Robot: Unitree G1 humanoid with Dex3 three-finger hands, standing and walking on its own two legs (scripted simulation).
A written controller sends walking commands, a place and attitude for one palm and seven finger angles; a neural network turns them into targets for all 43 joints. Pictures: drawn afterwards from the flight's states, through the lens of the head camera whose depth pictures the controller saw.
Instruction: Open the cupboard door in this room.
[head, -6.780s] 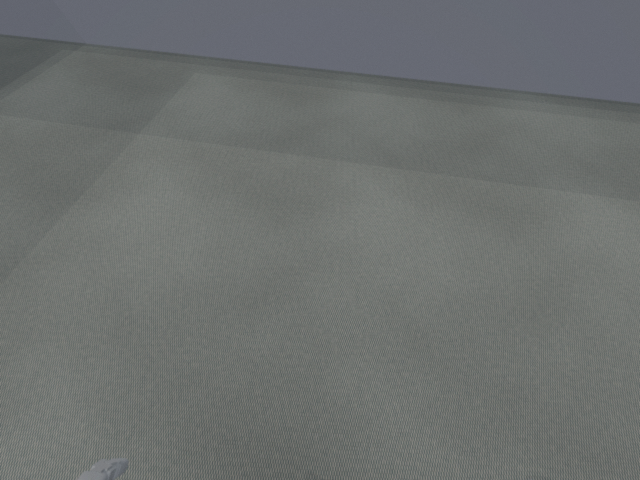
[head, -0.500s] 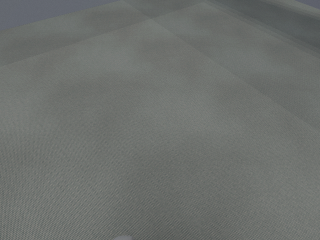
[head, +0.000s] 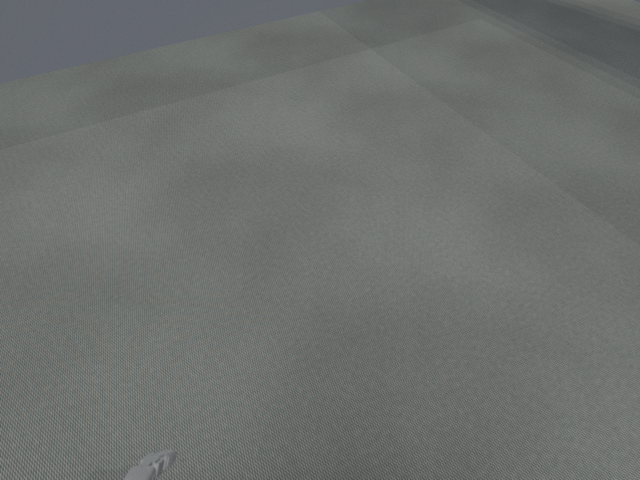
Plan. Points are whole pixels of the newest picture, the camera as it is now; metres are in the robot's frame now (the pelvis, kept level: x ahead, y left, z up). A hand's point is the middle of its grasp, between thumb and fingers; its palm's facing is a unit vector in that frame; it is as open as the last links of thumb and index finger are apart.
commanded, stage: turn or walk to find it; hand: left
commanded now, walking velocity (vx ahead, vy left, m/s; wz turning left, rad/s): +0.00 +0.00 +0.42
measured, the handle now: out of the picture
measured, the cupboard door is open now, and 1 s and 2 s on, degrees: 0 0 0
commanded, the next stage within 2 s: none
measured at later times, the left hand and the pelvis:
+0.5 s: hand out of the picture -0.06 +0.23 -0.19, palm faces +0.28 -0.93 -0.24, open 7.4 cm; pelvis -0.03 +0.02 -0.01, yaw +14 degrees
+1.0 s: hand out of the picture -0.06 +0.19 -0.15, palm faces +0.44 -0.86 -0.27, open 7.4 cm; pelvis -0.05 -0.02 +0.00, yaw +27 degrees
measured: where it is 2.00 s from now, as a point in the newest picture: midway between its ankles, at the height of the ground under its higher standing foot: outside the picture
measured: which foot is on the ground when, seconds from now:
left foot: down 0.00-0.04, up 0.06-0.42, down 0.44-0.84, up 0.86-1.00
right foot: up 0.00-0.02, down 0.04-0.44, up 0.46-0.82, down 0.84-1.00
